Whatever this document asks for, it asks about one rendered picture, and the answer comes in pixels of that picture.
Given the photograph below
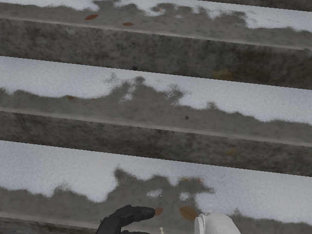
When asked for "left robot hand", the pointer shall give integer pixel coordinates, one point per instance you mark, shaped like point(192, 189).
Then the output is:
point(123, 217)

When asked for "right robot thigh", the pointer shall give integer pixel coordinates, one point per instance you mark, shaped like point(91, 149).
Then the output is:
point(214, 223)

